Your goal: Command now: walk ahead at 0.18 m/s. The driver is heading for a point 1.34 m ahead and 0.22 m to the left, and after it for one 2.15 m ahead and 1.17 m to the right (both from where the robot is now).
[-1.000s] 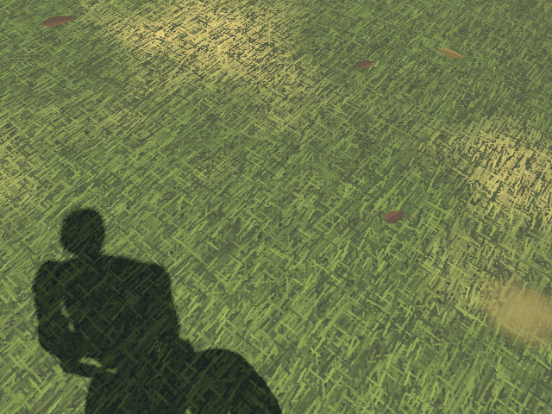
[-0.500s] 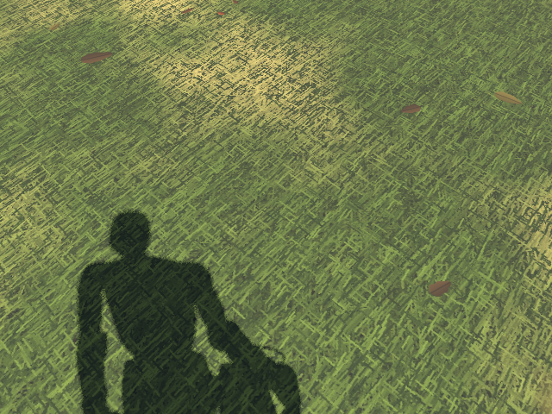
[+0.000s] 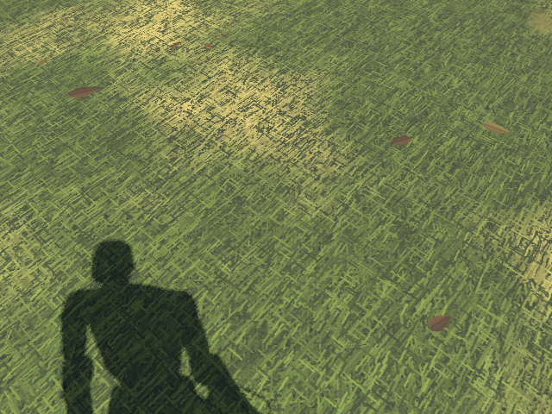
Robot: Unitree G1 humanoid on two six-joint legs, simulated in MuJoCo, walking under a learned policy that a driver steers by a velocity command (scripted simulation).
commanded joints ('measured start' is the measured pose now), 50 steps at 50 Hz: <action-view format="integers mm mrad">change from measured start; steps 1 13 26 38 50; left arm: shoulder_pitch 121 119 -62 -332 -2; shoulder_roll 90 167 92 114 129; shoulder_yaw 24 62 62 68 75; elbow -2 -19 -163 -291 -132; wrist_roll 2 0 19 8 0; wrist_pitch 1 -58 -24 -43 -93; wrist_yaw -6 -22 -74 -69 -45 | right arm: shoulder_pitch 54 -17 168 215 89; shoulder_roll -93 -67 -144 -174 -95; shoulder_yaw -25 -55 -52 -53 -57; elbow -24 -170 -100 -78 -172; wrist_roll -6 3 -7 -14 -31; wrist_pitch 1 -61 -90 -97 -37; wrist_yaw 10 70 31 19 64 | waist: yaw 20 -49 19 3 -40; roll -40 -70 50 83 -38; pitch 136 143 92 77 14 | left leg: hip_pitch -125 -94 81 279 -339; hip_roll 61 14 244 255 137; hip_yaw -113 80 -192 -55 -71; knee -11 155 -322 -174 702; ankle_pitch -327 -18 172 758 -6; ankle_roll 69 37 152 127 21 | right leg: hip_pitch -130 -133 -595 -431 -124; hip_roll -114 -242 -124 -26 -234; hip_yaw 166 178 45 -43 218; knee -90 -147 629 156 -271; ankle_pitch -327 122 138 194 254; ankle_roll -87 -127 -1 -65 -154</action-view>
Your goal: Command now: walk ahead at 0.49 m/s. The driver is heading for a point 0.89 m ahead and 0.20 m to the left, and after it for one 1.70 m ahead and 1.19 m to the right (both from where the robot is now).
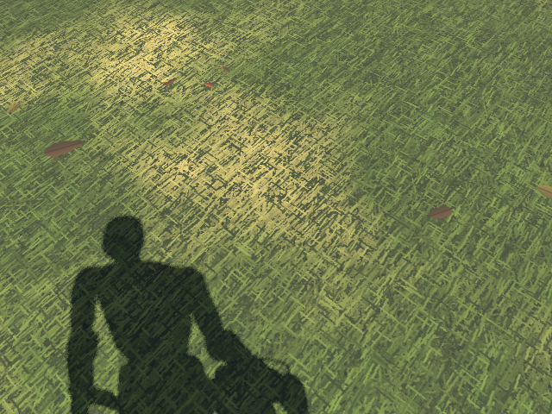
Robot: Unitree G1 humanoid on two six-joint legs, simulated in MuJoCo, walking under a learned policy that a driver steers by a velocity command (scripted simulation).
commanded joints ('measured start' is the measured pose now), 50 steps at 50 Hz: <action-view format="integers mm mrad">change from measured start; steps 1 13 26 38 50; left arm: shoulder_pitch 75 268 137 -267 58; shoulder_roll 78 94 34 32 198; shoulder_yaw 4 -8 -3 -19 40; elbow -12 36 -33 -173 -128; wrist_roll -5 4 19 6 16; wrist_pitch -29 -23 22 43 10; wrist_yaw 6 17 -10 -27 2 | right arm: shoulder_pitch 79 -331 4 232 219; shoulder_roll -15 -32 -43 -87 -102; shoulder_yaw -4 11 -8 -2 -18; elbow -25 -173 -25 40 -3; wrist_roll -10 8 17 19 35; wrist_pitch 25 15 -29 -41 -8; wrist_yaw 13 18 -8 -18 -26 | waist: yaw -39 59 30 -42 54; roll -72 -96 32 35 -126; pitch -3 60 -41 43 -249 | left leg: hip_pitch -93 -194 300 449 -133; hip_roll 52 5 159 118 -58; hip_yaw -4 83 -177 -35 -61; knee -43 -540 -978 -1031 152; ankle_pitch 66 250 220 446 -163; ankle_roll -23 -25 106 107 30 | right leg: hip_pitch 30 303 -279 -443 387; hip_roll -268 -277 -158 -152 -489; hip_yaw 248 147 156 54 646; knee -257 -221 777 325 -110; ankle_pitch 113 400 -110 162 -187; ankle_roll -105 -94 29 81 -130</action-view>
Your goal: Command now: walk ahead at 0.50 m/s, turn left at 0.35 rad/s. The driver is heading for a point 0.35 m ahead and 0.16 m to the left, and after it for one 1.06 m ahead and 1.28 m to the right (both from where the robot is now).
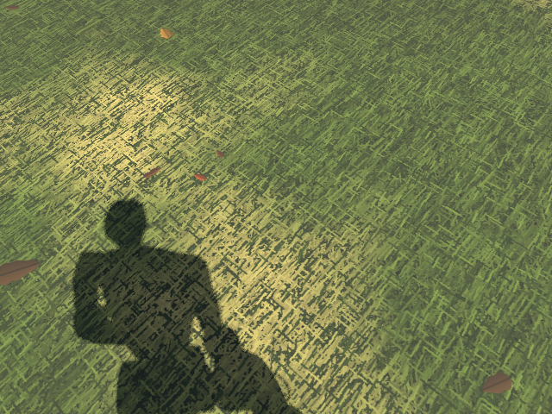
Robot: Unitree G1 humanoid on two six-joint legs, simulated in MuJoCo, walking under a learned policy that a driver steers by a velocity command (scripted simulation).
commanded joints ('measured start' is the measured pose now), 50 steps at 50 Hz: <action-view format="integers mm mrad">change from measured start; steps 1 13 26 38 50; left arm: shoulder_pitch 212 335 506 207 175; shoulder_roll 131 96 10 37 94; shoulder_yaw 40 21 -14 27 35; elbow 16 85 90 43 -21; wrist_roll -17 -25 -75 -19 -9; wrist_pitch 8 -38 15 79 71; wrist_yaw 4 24 2 -27 -31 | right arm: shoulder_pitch -20 -307 51 -78 -39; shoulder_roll -106 -48 -295 -102 -205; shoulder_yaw -29 -23 -85 -25 -45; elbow -84 -205 -111 -83 -74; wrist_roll -4 -30 -77 -18 -29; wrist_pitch -2 60 5 -48 -6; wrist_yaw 2 60 12 -7 -34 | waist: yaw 95 53 -58 66 129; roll -43 -73 236 66 104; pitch -125 28 -371 29 -68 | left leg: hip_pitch -481 -569 523 24 245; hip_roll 72 132 512 266 318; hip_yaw -64 23 -579 110 287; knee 404 45 -526 -732 -302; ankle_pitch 80 430 260 535 1273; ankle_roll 30 -21 293 39 31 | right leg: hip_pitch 445 333 -146 -250 42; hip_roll -376 -229 8 -123 70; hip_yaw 492 -35 -45 99 -84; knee -341 -430 745 481 73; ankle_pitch -199 246 -453 69 -118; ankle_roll -130 -40 7 26 -124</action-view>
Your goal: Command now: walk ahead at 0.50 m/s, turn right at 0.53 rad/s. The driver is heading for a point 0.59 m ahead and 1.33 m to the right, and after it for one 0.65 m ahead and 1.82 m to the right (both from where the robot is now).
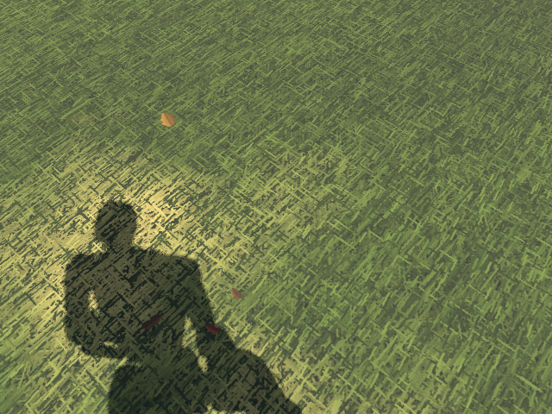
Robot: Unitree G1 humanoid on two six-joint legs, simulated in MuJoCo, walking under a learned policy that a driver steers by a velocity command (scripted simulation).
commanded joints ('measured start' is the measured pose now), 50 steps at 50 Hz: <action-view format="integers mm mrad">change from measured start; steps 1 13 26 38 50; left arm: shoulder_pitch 264 274 408 288 -84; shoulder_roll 119 208 245 160 116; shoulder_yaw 47 58 60 26 -8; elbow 23 17 -11 -98 -244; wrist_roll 3 -37 -17 1 4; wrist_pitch -16 -59 -47 2 0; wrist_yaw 17 49 69 4 -42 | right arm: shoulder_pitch -28 -227 -508 -147 -35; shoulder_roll -213 -118 -158 -166 -226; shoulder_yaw -47 -17 3 -16 -38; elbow -62 -261 -410 -290 -223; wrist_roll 0 -25 -3 4 7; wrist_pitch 15 54 26 -10 -10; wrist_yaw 0 48 60 32 31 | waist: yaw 158 25 107 49 -17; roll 94 0 -86 118 92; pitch -135 -48 -27 -68 11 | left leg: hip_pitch -69 -768 -741 -286 -170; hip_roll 267 110 -1 251 249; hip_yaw -56 -352 -364 -518 -187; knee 435 720 243 -140 -161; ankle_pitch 1172 228 365 387 571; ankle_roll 97 -60 -12 148 118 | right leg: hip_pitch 288 365 578 -47 -91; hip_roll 105 -101 -117 -30 -49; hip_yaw -17 410 529 233 88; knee -86 -445 -307 533 55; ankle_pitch -105 313 489 -155 87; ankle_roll -80 -132 -53 93 85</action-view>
